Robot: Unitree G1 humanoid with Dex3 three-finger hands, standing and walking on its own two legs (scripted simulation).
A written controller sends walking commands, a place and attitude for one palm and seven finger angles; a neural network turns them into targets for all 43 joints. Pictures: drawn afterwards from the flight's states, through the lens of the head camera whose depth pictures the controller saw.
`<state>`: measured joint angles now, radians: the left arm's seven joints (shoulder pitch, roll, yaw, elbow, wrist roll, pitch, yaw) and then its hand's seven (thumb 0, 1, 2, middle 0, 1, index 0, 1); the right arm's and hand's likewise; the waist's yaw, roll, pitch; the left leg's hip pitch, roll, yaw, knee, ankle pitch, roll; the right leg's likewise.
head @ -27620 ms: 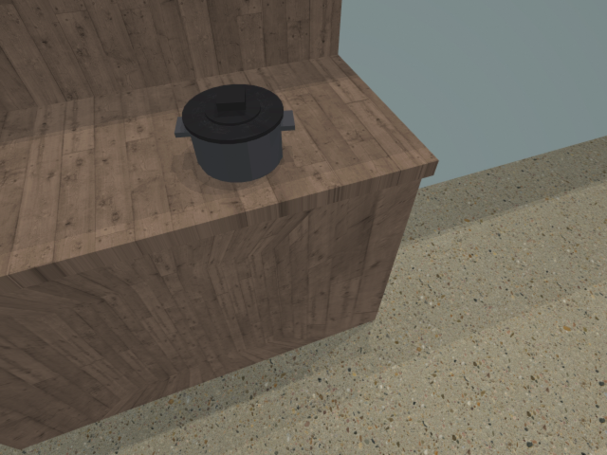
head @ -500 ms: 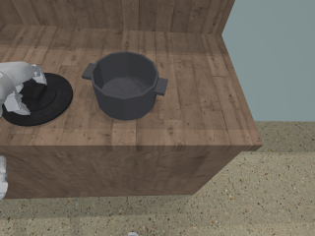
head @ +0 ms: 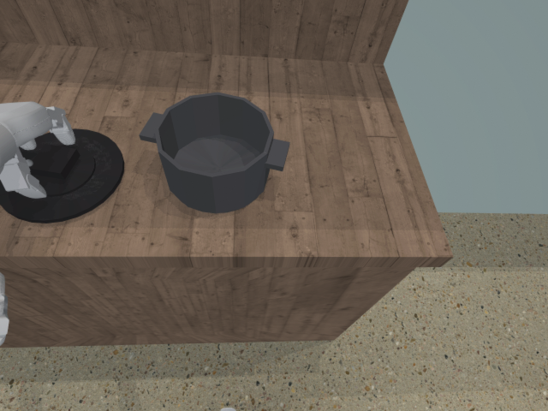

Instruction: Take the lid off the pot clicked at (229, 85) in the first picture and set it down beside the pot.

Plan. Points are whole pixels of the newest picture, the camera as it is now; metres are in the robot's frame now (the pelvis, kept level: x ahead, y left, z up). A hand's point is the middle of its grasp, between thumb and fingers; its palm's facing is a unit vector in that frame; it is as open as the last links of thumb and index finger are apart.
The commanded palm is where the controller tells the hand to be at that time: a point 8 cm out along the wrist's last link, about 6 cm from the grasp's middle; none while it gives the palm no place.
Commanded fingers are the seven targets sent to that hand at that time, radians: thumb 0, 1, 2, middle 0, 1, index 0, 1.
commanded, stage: raise the empty hand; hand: left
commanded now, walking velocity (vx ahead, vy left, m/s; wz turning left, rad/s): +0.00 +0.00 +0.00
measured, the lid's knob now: (54, 161) +0.47 +0.33 +0.05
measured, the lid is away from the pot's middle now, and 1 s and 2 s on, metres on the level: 0.24 0.24 0.24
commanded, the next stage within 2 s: draw the hand back to the body in 1.00 s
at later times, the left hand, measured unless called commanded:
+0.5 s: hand (9, 125) +0.45 +0.34 +0.14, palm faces -0.34 -0.07 -0.94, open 11.0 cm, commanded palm +0.45 +0.32 +0.21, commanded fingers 0.00 -0.04 0.71 -0.38 -0.81 -0.38 -0.81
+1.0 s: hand out of the picture +0.44 +0.34 +0.20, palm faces -0.30 -0.08 -0.95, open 11.0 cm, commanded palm +0.44 +0.33 +0.25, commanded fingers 0.00 -0.04 0.71 -0.38 -0.81 -0.38 -0.81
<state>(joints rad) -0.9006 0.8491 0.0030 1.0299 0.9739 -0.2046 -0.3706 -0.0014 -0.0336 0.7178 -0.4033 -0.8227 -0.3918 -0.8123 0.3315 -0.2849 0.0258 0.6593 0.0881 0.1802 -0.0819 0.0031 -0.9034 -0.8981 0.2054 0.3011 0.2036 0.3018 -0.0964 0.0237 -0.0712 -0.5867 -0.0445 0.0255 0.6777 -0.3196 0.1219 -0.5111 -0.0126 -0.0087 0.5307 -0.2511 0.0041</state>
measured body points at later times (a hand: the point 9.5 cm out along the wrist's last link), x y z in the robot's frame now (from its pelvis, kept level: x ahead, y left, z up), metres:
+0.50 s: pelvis +0.01 +0.01 +0.01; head +0.07 +0.03 +0.45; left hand +0.46 +0.34 +0.20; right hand +0.09 -0.26 -0.11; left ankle +0.00 +0.03 -0.72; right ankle +0.00 -0.18 -0.72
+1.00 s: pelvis +0.00 +0.01 +0.01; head +0.06 +0.03 +0.46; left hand +0.45 +0.34 +0.25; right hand +0.08 -0.26 -0.10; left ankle +0.00 +0.03 -0.72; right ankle +0.00 -0.18 -0.72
